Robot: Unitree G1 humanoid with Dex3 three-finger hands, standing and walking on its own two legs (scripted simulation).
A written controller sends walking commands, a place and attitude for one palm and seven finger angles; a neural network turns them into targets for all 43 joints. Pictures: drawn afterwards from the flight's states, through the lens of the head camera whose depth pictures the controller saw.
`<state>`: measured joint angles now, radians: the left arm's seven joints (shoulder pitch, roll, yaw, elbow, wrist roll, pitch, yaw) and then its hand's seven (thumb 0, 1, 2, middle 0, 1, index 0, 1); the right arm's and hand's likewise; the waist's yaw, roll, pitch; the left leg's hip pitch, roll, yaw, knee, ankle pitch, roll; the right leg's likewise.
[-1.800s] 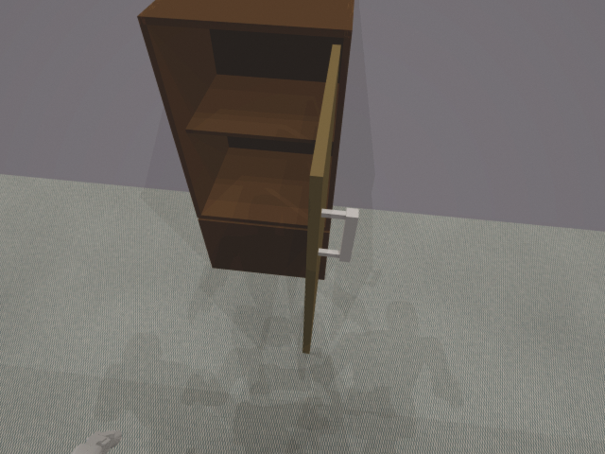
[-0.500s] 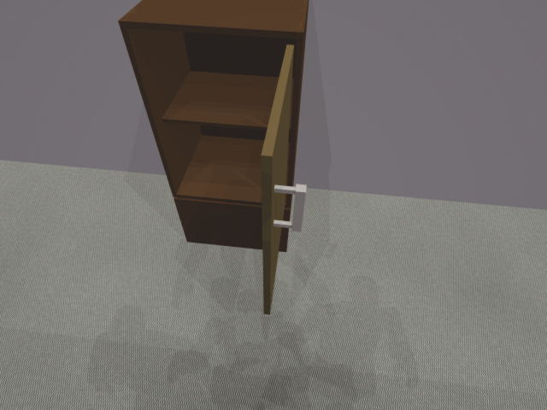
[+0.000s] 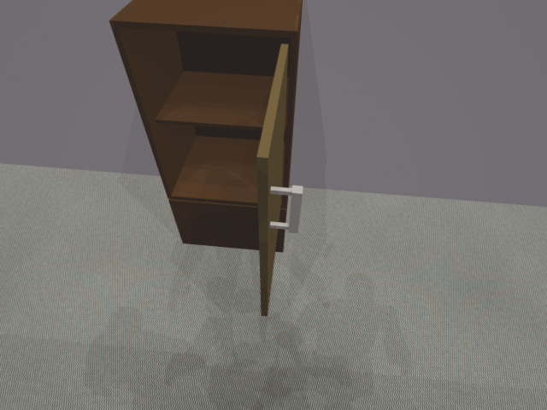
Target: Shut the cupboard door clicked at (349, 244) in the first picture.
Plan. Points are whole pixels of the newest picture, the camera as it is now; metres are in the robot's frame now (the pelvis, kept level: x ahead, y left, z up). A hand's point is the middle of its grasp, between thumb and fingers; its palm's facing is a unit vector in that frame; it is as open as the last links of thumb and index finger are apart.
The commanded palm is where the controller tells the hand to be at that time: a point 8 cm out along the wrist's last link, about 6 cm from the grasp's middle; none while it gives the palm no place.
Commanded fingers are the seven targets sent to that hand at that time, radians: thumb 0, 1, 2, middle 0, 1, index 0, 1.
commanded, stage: walk around to get in front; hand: left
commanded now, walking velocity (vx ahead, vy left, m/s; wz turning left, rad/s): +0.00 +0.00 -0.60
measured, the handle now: (285, 209) +0.48 +0.02 -0.02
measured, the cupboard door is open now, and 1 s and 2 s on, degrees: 89 89 89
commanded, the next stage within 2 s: none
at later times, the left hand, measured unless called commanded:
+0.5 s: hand out of the picture +0.03 +0.15 -0.16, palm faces -0.17 -0.95 -0.26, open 7.4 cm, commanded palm none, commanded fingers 0.00 0.90 0.90 -0.20 -0.30 -0.20 -0.30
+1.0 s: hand out of the picture +0.14 +0.23 -0.17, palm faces -0.46 -0.86 -0.22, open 7.4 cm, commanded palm none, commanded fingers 0.00 0.90 0.90 -0.20 -0.30 -0.20 -0.30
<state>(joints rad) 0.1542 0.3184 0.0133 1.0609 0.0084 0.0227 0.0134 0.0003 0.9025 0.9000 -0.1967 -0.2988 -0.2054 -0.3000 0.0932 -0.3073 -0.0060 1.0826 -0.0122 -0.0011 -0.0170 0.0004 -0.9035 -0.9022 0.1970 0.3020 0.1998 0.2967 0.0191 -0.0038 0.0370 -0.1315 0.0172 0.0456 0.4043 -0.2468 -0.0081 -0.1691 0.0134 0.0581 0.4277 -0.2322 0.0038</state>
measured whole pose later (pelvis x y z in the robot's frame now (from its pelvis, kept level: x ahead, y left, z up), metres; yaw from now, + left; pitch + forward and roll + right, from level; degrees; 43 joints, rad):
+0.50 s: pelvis -0.03 -0.04 +0.00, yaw -15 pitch +0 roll +2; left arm 0.30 0.18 0.05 0.95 0.01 0.03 0.00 0.00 0.90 0.90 -0.20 -0.30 -0.21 -0.30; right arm 0.11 -0.25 -0.07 0.96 -0.02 0.05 -0.02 0.00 -0.91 -0.90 0.20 0.30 0.20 0.30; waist 0.04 0.02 0.08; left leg -0.49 0.05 -0.01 1.10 -0.35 -0.08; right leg -0.27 0.08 0.07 0.48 -0.21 -0.07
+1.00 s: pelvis -0.04 +0.07 +0.00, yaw -34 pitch -1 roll -2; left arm 0.24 0.31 0.12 0.91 0.03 0.08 -0.03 0.00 0.91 0.90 -0.19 -0.30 -0.20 -0.30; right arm 0.21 -0.19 -0.02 0.90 -0.02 0.02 -0.03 0.00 -0.90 -0.90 0.20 0.30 0.20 0.30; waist 0.03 -0.06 0.04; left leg -0.20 0.04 0.10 0.46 -0.24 0.04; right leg -0.55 0.04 0.07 1.21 -0.31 0.08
